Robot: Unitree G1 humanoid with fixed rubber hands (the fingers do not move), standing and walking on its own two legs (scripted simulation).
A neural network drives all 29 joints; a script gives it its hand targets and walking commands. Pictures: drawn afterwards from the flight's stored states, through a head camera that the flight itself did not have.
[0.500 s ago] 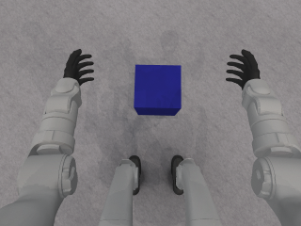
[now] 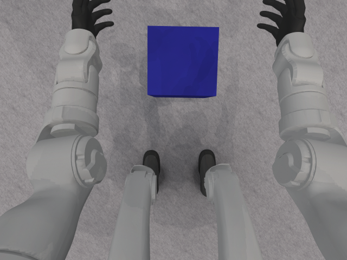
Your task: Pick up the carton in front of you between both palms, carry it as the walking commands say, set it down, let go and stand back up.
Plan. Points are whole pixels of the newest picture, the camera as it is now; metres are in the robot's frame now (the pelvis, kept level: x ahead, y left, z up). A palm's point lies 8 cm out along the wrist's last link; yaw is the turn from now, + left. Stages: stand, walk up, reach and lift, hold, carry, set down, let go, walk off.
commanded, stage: reach and lift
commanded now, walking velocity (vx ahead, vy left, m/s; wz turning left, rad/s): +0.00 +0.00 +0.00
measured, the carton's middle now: (181, 68) +0.52 -0.01 -0.50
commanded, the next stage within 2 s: none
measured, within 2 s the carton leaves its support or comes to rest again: leaves its support in 1.60 s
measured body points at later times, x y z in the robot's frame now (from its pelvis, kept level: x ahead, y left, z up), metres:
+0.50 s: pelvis -0.06 +0.00 -0.22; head +0.32 +0.00 +0.02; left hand +0.53 +0.18 -0.38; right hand +0.52 -0.20 -0.38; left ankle +0.05 +0.12 -0.59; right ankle +0.05 -0.13 -0.59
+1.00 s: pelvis -0.05 +0.00 -0.26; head +0.34 +0.00 -0.04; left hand +0.54 +0.16 -0.44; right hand +0.53 -0.19 -0.44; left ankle +0.05 +0.12 -0.59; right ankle +0.05 -0.13 -0.59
